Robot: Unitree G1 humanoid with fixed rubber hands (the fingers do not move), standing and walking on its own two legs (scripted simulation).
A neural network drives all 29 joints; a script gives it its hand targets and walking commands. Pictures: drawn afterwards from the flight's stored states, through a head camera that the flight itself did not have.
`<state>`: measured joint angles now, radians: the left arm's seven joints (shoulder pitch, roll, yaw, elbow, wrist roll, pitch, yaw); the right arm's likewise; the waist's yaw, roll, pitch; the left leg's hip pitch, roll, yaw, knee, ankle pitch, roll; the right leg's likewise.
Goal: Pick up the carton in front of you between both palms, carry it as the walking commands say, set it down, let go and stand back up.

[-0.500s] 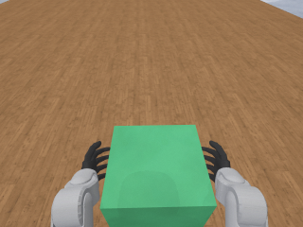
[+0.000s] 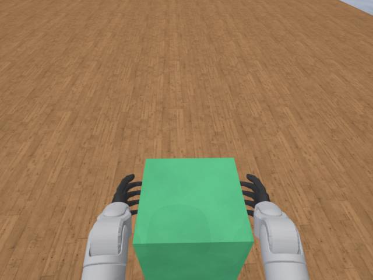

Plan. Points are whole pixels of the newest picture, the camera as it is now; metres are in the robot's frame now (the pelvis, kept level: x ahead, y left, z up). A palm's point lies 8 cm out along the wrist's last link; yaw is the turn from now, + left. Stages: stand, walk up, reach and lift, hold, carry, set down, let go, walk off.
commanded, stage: carry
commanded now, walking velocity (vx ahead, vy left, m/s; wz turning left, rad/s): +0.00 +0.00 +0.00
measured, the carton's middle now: (190, 223) +0.27 +0.00 -0.05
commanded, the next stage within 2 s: hold in 0.26 s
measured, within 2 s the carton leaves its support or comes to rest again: neither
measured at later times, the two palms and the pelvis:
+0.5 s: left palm (134, 204) +0.28 +0.12 +0.03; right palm (272, 212) +0.26 -0.17 +0.04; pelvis -0.01 +0.00 +0.01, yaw -5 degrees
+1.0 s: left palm (124, 198) +0.29 +0.14 +0.04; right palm (265, 213) +0.25 -0.15 +0.05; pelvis -0.02 +0.03 +0.01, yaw -8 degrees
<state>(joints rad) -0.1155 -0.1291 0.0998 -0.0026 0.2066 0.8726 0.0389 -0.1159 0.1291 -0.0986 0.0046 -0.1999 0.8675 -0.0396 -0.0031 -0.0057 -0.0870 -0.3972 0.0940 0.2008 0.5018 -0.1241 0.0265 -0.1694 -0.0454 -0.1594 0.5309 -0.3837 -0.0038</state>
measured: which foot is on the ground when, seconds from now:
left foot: down 0.00-1.00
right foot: down 0.00-1.00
